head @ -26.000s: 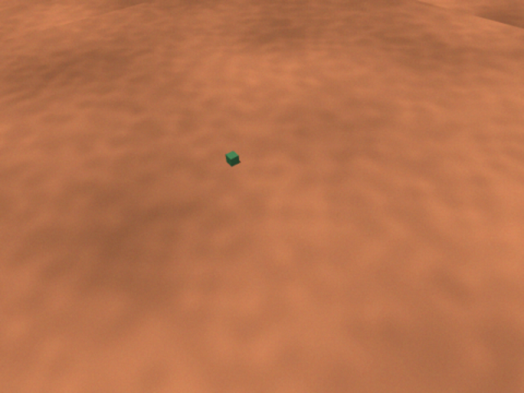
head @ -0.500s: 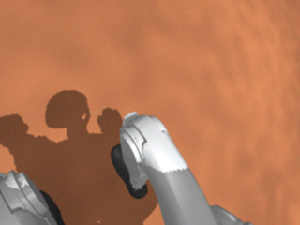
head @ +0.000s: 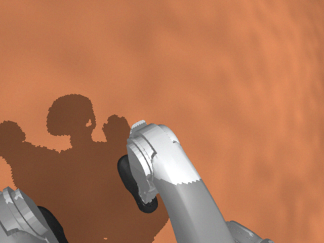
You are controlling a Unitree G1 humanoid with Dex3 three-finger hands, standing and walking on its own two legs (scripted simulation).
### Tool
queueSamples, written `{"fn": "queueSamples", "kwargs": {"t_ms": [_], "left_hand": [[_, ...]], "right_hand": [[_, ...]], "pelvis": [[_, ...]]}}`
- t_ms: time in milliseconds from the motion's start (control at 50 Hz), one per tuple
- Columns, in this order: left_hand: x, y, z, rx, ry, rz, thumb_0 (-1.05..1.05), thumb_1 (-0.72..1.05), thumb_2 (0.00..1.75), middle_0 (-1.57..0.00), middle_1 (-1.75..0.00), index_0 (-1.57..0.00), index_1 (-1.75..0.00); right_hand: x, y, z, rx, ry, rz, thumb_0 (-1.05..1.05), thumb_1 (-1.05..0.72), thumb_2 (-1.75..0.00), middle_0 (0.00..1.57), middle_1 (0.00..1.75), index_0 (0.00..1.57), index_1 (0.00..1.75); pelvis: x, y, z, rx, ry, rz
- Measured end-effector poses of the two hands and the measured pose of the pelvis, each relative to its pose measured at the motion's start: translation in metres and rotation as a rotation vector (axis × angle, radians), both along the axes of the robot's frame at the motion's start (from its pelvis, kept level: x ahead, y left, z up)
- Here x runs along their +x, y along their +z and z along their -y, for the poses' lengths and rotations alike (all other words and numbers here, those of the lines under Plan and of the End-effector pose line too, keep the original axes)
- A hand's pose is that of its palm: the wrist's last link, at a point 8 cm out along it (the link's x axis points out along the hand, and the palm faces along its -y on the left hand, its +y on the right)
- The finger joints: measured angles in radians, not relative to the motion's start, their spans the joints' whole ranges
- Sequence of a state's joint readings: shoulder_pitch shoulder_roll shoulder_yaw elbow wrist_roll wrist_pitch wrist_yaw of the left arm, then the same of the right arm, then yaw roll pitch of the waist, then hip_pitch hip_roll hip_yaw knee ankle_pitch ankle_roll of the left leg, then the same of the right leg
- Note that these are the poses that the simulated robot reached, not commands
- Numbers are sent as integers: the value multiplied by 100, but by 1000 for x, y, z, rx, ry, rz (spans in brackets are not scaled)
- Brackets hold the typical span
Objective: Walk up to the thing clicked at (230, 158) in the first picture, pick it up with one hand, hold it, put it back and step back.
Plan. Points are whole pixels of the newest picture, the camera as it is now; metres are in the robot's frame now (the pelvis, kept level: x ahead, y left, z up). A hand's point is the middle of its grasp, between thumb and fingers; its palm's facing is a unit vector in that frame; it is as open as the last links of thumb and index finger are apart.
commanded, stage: settle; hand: left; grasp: from above
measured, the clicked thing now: out of the picture +0.43 +0.36 -0.29
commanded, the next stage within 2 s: lift in 0.88 s
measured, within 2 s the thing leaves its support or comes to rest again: leaves its support in 0.34 s
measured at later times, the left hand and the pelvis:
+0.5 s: hand out of the picture +0.44 +0.36 -0.23, palm faces -0.19 -0.38 -0.91, open 8.2 cm; pelvis +0.01 +0.00 +0.01, yaw +1 degrees
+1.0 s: hand out of the picture +0.43 +0.36 -0.16, palm faces -0.18 -0.37 -0.91, open 8.4 cm; pelvis +0.01 -0.01 +0.01, yaw +5 degrees
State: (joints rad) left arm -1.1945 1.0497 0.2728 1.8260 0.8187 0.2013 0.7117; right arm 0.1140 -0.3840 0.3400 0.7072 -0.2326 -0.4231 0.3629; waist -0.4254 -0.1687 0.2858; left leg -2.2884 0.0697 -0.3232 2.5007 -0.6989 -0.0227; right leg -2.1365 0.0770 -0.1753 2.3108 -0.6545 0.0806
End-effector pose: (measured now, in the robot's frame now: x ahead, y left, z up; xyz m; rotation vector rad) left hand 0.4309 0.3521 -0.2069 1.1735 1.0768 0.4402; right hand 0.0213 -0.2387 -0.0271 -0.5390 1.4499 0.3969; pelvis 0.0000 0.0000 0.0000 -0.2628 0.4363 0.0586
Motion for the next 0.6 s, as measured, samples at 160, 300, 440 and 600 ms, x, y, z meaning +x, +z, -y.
{"fn": "queueSamples", "kwargs": {"t_ms": [160,300,440,600], "left_hand": [[3,0,-1,-9,8,3,0,21,27,-89,-33,-94,-29],[7,3,-4,-24,1,9,0,22,26,-88,-35,-93,-30],[13,20,-13,-9,-10,43,0,23,26,-88,-36,-93,-30],[11,53,-21,3,-24,54,-1,24,25,-87,-36,-92,-31]], "right_hand": [[0,2,0,-6,3,-1,1,-90,-90,19,30,19,30],[-1,2,-1,-14,-21,-10,1,-91,-90,19,30,19,30],[3,0,1,-18,-52,-3,1,-91,-90,19,30,20,30],[22,-8,7,-3,-75,41,1,-90,-90,19,30,20,30]], "pelvis": [[0,0,0,-1,1,-2],[1,1,-1,-1,1,-17],[3,4,0,5,3,-48],[8,9,1,21,10,-97]]}}
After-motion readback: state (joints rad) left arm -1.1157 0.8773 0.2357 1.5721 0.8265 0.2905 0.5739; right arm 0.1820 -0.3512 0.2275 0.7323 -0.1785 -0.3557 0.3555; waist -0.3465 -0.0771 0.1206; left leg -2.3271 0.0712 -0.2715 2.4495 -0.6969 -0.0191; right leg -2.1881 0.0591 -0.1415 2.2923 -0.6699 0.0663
